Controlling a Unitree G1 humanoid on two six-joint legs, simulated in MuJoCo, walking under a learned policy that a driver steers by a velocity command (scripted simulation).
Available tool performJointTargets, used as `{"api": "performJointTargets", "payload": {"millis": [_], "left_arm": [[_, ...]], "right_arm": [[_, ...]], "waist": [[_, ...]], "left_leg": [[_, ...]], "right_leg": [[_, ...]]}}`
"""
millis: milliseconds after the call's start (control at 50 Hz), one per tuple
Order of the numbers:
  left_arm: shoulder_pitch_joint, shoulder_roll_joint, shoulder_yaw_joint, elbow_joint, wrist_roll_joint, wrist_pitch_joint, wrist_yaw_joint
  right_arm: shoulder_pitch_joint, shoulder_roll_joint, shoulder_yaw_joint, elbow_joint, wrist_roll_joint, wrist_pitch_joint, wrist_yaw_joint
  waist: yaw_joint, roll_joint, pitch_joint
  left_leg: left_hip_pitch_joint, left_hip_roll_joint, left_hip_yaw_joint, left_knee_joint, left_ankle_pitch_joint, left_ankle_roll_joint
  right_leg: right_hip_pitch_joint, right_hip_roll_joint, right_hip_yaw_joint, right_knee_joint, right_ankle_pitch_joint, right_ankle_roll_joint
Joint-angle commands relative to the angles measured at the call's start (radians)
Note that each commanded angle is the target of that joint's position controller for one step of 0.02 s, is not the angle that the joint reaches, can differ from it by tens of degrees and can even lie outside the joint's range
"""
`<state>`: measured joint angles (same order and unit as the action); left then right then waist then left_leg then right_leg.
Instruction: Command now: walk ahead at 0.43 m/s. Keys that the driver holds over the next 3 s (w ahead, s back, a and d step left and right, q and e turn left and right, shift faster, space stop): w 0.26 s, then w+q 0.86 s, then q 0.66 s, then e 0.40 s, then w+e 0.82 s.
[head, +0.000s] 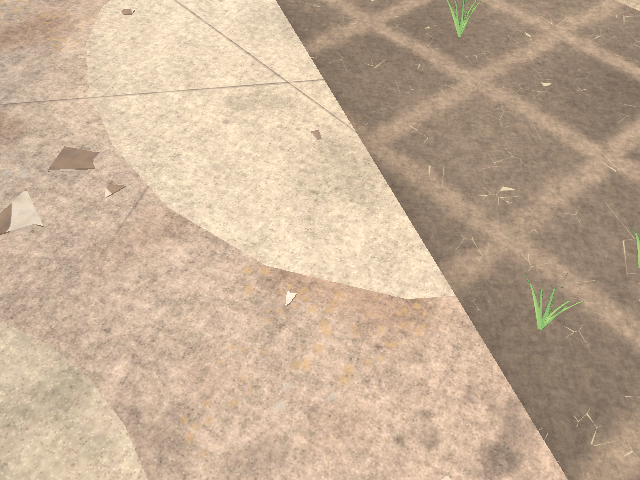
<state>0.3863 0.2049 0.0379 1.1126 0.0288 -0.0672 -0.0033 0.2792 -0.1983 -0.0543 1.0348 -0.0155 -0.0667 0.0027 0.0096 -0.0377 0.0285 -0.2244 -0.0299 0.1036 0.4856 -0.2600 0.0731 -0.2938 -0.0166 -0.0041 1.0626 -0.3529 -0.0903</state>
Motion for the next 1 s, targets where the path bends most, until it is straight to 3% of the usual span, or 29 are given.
{"api": "performJointTargets", "payload": {"millis": [20, 80, 180, 280, 320, 360, 380, 400, 420, 440, 460, 480, 520, 540, 580, 640, 720, 800, 860, 900, 920, 940, 960, 980, 1000], "left_arm": [[-0.013, 0.024, 0.007, -0.063, 0.01, -0.007, -0.017], [-0.067, 0.033, 0.016, -0.087, 0.007, 0.016, -0.022], [-0.313, 0.018, 0.008, -0.184, 0.001, 0.023, -0.03], [-0.44, 0.021, 0.003, -0.244, -0.007, 0.018, -0.03], [-0.41, 0.041, 0.013, -0.253, -0.009, 0.007, -0.023], [-0.221, 0.079, 0.034, -0.2, -0.014, -0.01, -0.008], [-0.053, 0.106, 0.05, -0.15, -0.007, -0.021, 0.002], [0.1, 0.197, 0.075, -0.129, 0.022, -0.028, 0.015], [0.095, 0.265, 0.09, -0.14, 0.034, -0.02, 0.006], [0.004, 0.2, 0.081, -0.158, -0.001, -0.008, -0.003], [-0.103, 0.129, 0.059, -0.178, -0.008, -0.012, -0.003], [-0.15, 0.086, 0.047, -0.181, -0.006, -0.021, -0.005], [-0.136, 0.036, 0.032, -0.157, -0.009, -0.035, 0.01], [-0.11, 0.03, 0.029, -0.147, -0.011, -0.043, 0.013], [-0.072, 0.052, 0.033, -0.138, -0.016, -0.058, 0.016], [-0.032, 0.066, 0.035, -0.135, -0.011, -0.063, 0.018], [0.01, 0.065, 0.028, -0.13, -0.01, -0.061, 0.022], [0.082, 0.097, 0.035, -0.111, -0.008, -0.052, 0.033], [0.085, 0.123, 0.041, -0.106, -0.005, -0.037, 0.043], [0.063, 0.158, 0.052, -0.115, -0.003, -0.021, 0.046], [0.056, 0.173, 0.057, -0.123, -0.004, -0.011, 0.041], [0.032, 0.174, 0.057, -0.141, -0.008, -0.006, 0.033], [0.042, 0.084, 0.039, -0.19, -0.018, -0.006, 0.023], [-0.009, 0.089, 0.043, -0.269, -0.025, -0.018, 0.007], [-0.135, 0.122, 0.046, -0.293, -0.017, -0.029, 0.002]], "right_arm": [[0.084, -0.069, 0.002, -0.005, 0.003, -0.017, -0.004], [0.17, -0.072, 0.011, 0.029, 0.005, -0.034, -0.012], [0.237, -0.06, 0.023, 0.043, -0.001, -0.036, -0.011], [0.279, -0.076, 0.021, 0.058, 0.0, -0.04, -0.02], [0.255, -0.088, 0.017, 0.054, -0.006, -0.037, -0.024], [0.215, -0.118, 0.008, 0.042, -0.012, -0.033, -0.025], [0.192, -0.122, 0.007, 0.034, -0.005, -0.03, -0.022], [0.208, -0.076, 0.018, 0.004, 0.007, -0.03, -0.014], [0.358, 0.039, 0.034, -0.001, 0.049, -0.02, -0.01], [0.274, -0.08, 0.004, 0.002, 0.022, -0.009, -0.016], [0.177, -0.078, -0.002, -0.029, 0.014, -0.01, -0.012], [0.134, -0.056, -0.002, -0.04, 0.009, -0.01, -0.009], [0.142, -0.032, -0.009, -0.043, -0.014, 0.014, 0.004], [0.147, -0.019, -0.012, -0.046, -0.016, 0.027, 0.01], [0.105, -0.008, -0.014, -0.069, -0.016, 0.048, 0.017], [-0.011, -0.015, -0.015, -0.117, -0.016, 0.062, 0.029], [-0.166, -0.014, -0.004, -0.176, -0.011, 0.056, 0.045], [-0.29, -0.017, 0.004, -0.23, -0.016, 0.05, 0.055], [-0.272, -0.04, -0.006, -0.238, -0.02, 0.049, 0.053], [-0.154, -0.07, -0.023, -0.21, -0.023, 0.048, 0.044], [-0.055, -0.094, -0.036, -0.183, -0.023, 0.043, 0.039], [0.084, -0.137, -0.058, -0.141, -0.034, 0.034, 0.028], [0.127, -0.243, -0.087, -0.139, -0.043, 0.03, 0.016], [0.113, -0.307, -0.098, -0.162, -0.022, 0.042, 0.019], [0.087, -0.273, -0.089, -0.155, -0.008, 0.052, 0.012]], "waist": [[0.007, 0.076, 0.077], [0.01, 0.09, 0.078], [-0.028, 0.101, 0.119], [-0.049, 0.113, 0.129], [-0.017, 0.113, 0.103], [0.063, 0.121, -0.006], [0.137, 0.1, -0.093], [0.169, 0.006, -0.224], [0.082, -0.197, -0.339], [0.075, -0.022, -0.269], [0.044, 0.005, -0.117], [0.023, 0.033, -0.037], [-0.025, -0.004, 0.004], [-0.035, -0.011, 0.001], [-0.045, -0.01, 0.016], [-0.036, -0.017, 0.047], [-0.009, -0.016, 0.082], [0.028, -0.019, 0.094], [0.001, -0.045, 0.062], [-0.054, -0.072, -0.01], [-0.092, -0.068, -0.068], [-0.165, -0.017, -0.14], [-0.145, 0.145, -0.223], [-0.111, 0.216, -0.283], [-0.117, 0.068, -0.152]], "left_leg": [[0.125, 0.263, -0.35, -0.365, -0.026, 0.099], [0.16, 0.241, -0.253, -0.362, 0.193, 0.108], [0.181, 0.21, -0.161, -0.369, 0.389, 0.121], [0.238, 0.231, -0.136, -0.345, 0.564, 0.116], [0.293, 0.247, -0.143, -0.258, 0.765, 0.106], [0.312, 0.23, -0.139, -0.037, 0.975, 0.084], [0.223, 0.193, -0.12, 0.165, 0.871, 0.067], [0.025, 0.131, -0.091, 0.456, 0.51, 0.056], [-0.298, -0.038, -0.065, 0.811, -0.269, 0.025], [-0.349, 0.024, -0.163, 0.876, -0.186, 0.044], [-0.369, 0.064, -0.163, 0.844, -0.087, 0.046], [-0.349, 0.099, -0.16, 0.8, -0.032, 0.046], [-0.285, 0.129, -0.155, 0.745, -0.008, 0.034], [-0.275, 0.131, -0.151, 0.73, -0.003, 0.029], [-0.321, 0.139, -0.135, 0.703, 0.027, 0.018], [-0.426, 0.153, -0.111, 0.634, 0.135, 0.004], [-0.441, 0.134, -0.055, 0.391, 0.262, -0.005], [-0.413, 0.103, 0.028, 0.213, 0.251, 0.025], [-0.331, 0.039, 0.074, 0.16, 0.141, 0.075], [-0.202, -0.028, 0.094, 0.146, 0.032, 0.119], [-0.086, -0.058, 0.086, 0.103, 0.007, 0.143], [0.123, -0.048, 0.02, 0.004, 0.03, 0.178], [0.39, 0.223, -0.357, -0.02, -0.048, 0.265], [0.519, 0.386, -0.868, -0.194, -0.04, 0.391], [0.445, 0.36, -0.725, -0.233, -0.016, 0.344]], "right_leg": [[-0.291, -0.078, 0.027, 0.055, 0.116, 0.002], [-0.341, -0.072, -0.013, 0.008, 0.158, 0.028], [-0.409, -0.057, -0.068, -0.225, 0.267, 0.058], [-0.302, -0.013, -0.106, -0.441, 0.318, 0.02], [-0.238, 0.012, -0.101, -0.478, 0.27, -0.01], [-0.026, 0.065, -0.101, -0.519, 0.209, -0.04], [0.197, 0.048, -0.084, -0.592, 0.258, -0.057], [0.449, -0.179, 0.154, -0.612, 0.117, -0.093], [0.651, -0.455, 0.629, -0.737, 0.04, -0.216], [0.528, -0.403, 0.639, -0.801, -0.094, -0.189], [0.367, -0.371, 0.475, -0.839, -0.099, -0.153], [0.251, -0.33, 0.356, -0.875, 0.013, -0.122], [0.136, -0.264, 0.176, -0.896, 0.165, -0.072], [0.124, -0.26, 0.13, -0.898, 0.219, -0.065], [0.125, -0.253, 0.052, -0.914, 0.292, -0.059], [0.147, -0.236, -0.043, -0.933, 0.339, -0.049], [0.186, -0.207, -0.153, -0.927, 0.459, -0.035], [0.307, -0.24, -0.217, -0.896, 0.596, -0.031], [0.4, -0.255, -0.268, -0.772, 0.939, -0.023], [0.429, -0.263, -0.285, -0.57, 1.152, -0.024], [0.402, -0.266, -0.282, -0.404, 1.116, -0.022], [0.274, -0.246, -0.293, -0.155, 0.925, 0.007], [-0.065, -0.152, -0.281, 0.183, 0.25, 0.049], [-0.366, 0.049, -0.091, 0.426, -0.205, 0.089], [-0.482, -0.029, 0.02, 0.403, -0.09, 0.077]]}}
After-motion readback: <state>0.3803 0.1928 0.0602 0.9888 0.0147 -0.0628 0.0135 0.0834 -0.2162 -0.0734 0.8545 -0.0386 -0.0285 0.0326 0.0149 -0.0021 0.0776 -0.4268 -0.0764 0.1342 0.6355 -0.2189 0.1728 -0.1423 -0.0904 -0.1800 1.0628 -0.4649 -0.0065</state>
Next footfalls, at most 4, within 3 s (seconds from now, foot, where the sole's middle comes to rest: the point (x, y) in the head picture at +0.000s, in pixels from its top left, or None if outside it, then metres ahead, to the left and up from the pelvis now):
0.38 right None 0.40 -0.09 -0.77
0.94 left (259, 419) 0.63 0.14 -0.77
1.46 right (258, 302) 0.94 0.17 -0.77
1.90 left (217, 384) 0.71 0.24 -0.77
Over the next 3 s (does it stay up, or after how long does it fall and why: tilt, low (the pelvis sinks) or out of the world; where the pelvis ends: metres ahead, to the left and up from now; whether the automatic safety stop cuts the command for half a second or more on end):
stays up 1.01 0.30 0.00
